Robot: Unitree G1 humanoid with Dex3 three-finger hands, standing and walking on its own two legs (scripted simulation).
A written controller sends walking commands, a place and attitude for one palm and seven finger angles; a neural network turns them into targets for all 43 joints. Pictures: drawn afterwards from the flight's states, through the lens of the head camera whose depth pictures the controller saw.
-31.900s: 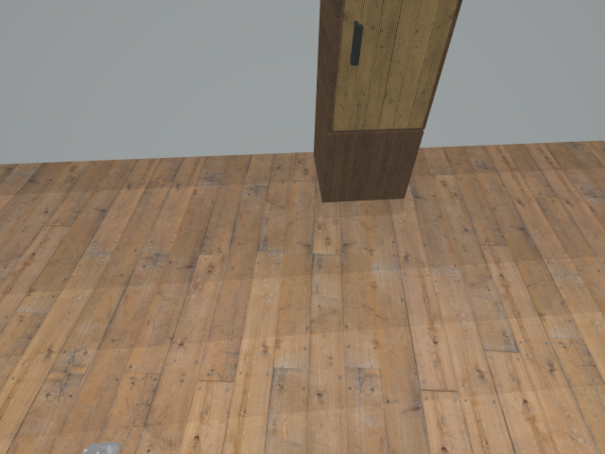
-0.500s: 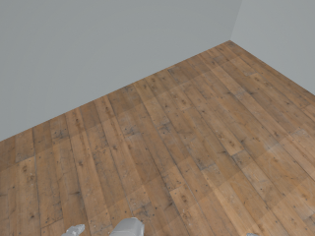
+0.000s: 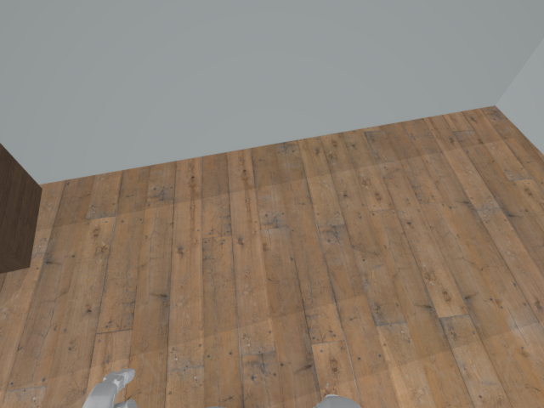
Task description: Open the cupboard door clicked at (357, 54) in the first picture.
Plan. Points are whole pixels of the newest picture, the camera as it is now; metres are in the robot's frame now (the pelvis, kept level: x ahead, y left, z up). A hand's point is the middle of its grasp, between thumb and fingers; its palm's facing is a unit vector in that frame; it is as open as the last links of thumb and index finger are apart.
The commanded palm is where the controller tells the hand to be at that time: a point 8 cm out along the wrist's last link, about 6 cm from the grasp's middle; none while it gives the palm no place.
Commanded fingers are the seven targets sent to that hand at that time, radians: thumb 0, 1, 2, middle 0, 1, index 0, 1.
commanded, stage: turn to face it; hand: left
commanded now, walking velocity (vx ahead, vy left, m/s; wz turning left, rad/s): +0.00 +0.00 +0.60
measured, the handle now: out of the picture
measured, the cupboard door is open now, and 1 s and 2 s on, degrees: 42 42 42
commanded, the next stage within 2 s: take the last steps up to it in 1.54 s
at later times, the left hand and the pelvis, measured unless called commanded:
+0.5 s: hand out of the picture +0.00 +0.21 -0.19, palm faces +0.34 -0.91 -0.23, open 7.4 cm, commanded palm none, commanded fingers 0.00 0.90 0.90 -0.20 -0.30 -0.20 -0.30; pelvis +0.01 -0.01 -0.02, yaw +19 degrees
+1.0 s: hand out of the picture +0.00 +0.16 -0.16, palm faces +0.58 -0.78 -0.24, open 7.4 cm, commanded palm none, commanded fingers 0.00 0.90 0.90 -0.20 -0.30 -0.20 -0.30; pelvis +0.05 -0.04 +0.00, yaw +38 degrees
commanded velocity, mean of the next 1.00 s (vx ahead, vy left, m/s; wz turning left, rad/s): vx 0.00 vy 0.00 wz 0.60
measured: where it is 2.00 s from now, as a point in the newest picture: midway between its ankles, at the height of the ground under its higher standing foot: outside the picture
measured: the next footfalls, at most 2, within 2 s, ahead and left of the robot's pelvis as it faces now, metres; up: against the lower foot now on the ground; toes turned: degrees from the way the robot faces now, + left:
right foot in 0.06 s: +0.04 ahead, -0.15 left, +0.00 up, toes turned +1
left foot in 0.42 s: +0.03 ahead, +0.11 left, +0.00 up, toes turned +21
